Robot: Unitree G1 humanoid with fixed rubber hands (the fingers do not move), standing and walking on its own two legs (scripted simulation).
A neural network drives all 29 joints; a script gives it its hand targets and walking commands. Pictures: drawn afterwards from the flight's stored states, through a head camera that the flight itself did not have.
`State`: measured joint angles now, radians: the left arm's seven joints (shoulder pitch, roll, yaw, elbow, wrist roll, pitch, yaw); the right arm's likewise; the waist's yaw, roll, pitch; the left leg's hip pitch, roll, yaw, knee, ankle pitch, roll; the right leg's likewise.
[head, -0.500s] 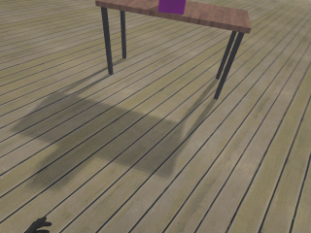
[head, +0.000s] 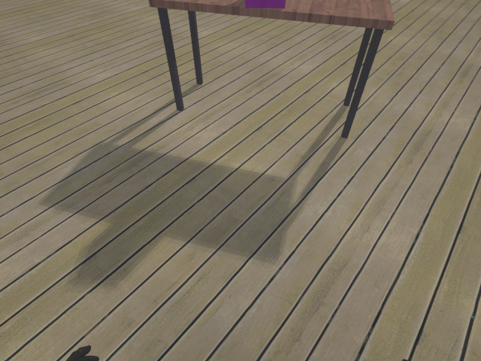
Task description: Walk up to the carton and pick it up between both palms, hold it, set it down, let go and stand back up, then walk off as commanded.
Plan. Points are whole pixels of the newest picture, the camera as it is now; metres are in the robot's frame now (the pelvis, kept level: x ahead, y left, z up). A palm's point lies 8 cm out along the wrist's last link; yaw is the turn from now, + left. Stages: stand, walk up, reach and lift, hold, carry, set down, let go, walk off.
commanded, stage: stand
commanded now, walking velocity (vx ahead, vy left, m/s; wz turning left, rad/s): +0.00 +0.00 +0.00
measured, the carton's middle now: out of the picture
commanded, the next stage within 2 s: none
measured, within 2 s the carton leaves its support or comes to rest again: neither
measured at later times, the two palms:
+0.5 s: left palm out of the picture +0.08 +0.29 -0.10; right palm out of the picture +0.06 -0.31 -0.12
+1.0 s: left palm out of the picture +0.11 +0.29 -0.10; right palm out of the picture +0.09 -0.31 -0.11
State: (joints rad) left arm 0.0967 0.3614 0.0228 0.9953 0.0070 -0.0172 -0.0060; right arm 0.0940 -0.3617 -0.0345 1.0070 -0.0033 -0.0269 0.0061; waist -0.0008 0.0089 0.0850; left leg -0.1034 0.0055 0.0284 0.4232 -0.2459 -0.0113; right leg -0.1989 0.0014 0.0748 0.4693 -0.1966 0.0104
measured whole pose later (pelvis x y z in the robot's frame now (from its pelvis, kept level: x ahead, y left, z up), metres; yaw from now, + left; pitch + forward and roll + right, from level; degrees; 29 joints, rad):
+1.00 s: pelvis +0.01 -0.01 +0.00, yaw +0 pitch -3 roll +1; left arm 0.06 0.37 0.00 1.09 0.00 -0.02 0.00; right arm 0.08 -0.36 -0.04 1.11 0.00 -0.02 0.01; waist -0.01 0.00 0.07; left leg -0.08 0.03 0.02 0.35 -0.22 -0.03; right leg -0.18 0.02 0.07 0.40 -0.17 0.00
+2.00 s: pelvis +0.02 -0.01 +0.01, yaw -1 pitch -3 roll +0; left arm 0.08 0.35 0.00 1.08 0.01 -0.02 0.00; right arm 0.09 -0.34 -0.03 1.08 -0.01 -0.02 0.00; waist -0.01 0.01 0.06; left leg -0.06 0.03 0.04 0.33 -0.22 -0.02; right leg -0.16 0.02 0.08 0.37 -0.16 0.00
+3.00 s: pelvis +0.02 +0.00 +0.01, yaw -1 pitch -3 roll +0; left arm 0.11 0.36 0.00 1.07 0.01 -0.01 0.01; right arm 0.12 -0.35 -0.03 1.08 -0.01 -0.02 0.00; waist -0.01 0.00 0.06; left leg -0.04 0.03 0.04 0.32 -0.22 -0.02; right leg -0.14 0.02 0.09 0.36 -0.16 0.01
